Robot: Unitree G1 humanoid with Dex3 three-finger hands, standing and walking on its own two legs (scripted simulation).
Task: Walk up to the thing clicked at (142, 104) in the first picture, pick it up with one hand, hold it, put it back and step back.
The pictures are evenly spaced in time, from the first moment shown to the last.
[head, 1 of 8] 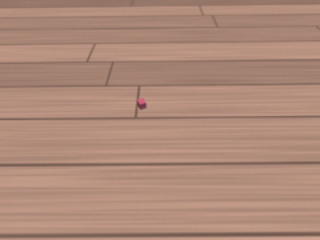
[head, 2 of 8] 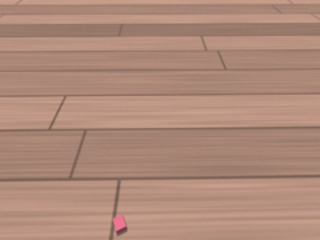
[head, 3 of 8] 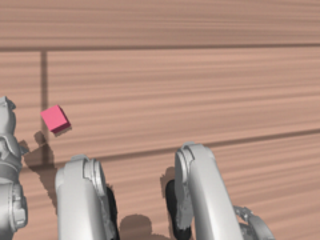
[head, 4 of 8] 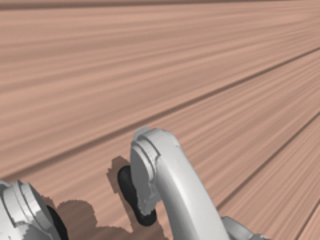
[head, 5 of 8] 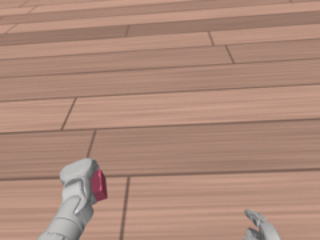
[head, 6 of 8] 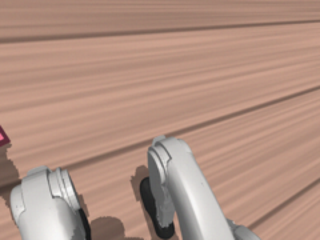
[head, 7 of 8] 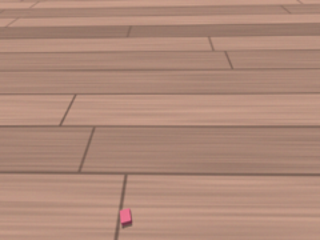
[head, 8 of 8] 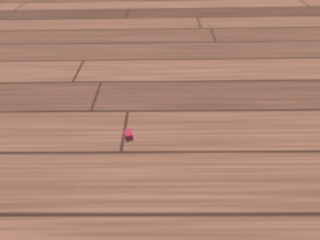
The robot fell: no
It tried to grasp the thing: yes
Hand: left
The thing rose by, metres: 0.68
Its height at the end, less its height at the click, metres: +0.00
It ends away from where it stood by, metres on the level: 0.01
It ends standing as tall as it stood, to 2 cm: yes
